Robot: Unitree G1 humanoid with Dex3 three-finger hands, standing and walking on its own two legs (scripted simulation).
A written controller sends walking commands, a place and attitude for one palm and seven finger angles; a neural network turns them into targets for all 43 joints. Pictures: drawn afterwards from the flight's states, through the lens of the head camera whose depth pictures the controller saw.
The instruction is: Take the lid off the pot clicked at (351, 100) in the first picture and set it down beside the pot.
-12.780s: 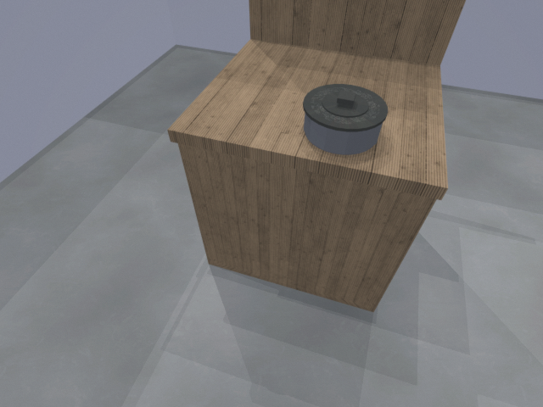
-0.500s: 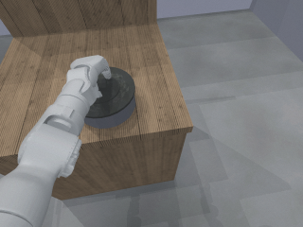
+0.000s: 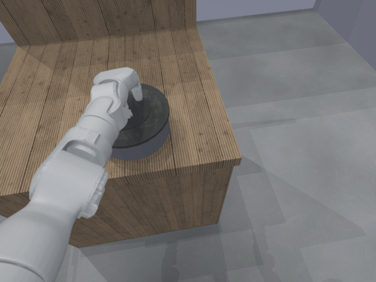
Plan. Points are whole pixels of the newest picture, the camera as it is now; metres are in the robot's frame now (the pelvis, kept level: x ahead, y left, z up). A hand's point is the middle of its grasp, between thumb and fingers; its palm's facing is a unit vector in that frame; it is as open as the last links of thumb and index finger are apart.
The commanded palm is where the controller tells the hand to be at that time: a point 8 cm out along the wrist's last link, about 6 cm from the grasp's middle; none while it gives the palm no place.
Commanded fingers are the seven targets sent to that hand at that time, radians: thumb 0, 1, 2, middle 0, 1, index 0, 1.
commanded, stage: close the fingers and squeeze the knob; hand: left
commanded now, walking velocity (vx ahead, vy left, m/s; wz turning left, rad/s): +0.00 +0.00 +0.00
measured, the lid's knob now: (125, 106) +0.51 +0.11 +0.07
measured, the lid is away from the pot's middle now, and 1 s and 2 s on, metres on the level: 0.00 0.00 0.01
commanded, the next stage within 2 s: lift the lid straight up in 0.78 s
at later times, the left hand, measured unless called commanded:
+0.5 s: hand (122, 107) +0.48 +0.11 +0.09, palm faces -0.36 -0.09 -0.93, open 6.6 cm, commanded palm +0.49 +0.12 +0.15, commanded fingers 0.00 0.50 0.92 -0.65 -1.00 -0.85 -1.11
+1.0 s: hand (123, 108) +0.48 +0.11 +0.09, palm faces -0.37 -0.09 -0.93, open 5.6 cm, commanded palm +0.50 +0.12 +0.16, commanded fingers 0.00 0.69 0.98 -0.69 -1.03 -1.03 -1.17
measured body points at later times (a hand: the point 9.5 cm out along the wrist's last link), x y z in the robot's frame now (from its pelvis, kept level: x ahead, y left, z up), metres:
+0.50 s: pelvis +0.00 +0.00 +0.00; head +0.06 -0.03 +0.45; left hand +0.50 +0.11 +0.14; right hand +0.05 -0.27 -0.14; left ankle +0.01 +0.11 -0.73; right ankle -0.06 -0.12 -0.73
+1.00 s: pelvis +0.00 +0.00 +0.00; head +0.06 -0.03 +0.45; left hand +0.50 +0.11 +0.14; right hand +0.03 -0.27 -0.14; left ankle +0.01 +0.11 -0.73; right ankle -0.06 -0.12 -0.73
